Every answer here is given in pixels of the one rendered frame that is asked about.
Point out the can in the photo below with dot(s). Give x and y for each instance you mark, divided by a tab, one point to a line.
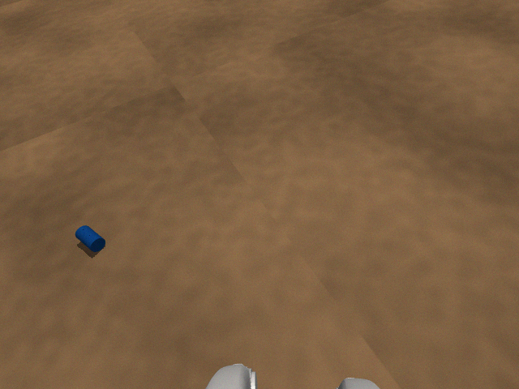
90	238

